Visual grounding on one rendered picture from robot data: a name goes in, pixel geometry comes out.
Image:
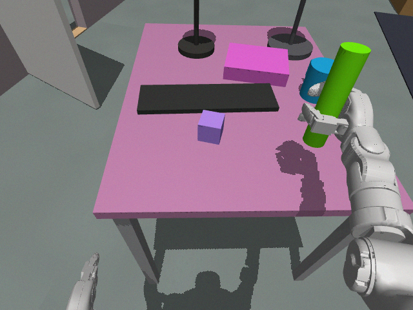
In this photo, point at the desk lamp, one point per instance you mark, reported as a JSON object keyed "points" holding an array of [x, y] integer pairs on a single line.
{"points": [[196, 47], [298, 47]]}

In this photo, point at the table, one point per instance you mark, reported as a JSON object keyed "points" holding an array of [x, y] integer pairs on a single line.
{"points": [[156, 167]]}

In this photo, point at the left robot hand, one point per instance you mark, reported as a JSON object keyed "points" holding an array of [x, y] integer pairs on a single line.
{"points": [[84, 291]]}

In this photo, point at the right robot hand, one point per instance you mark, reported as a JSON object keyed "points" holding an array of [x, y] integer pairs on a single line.
{"points": [[357, 111]]}

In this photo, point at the right robot arm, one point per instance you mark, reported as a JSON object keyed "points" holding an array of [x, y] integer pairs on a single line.
{"points": [[379, 261]]}

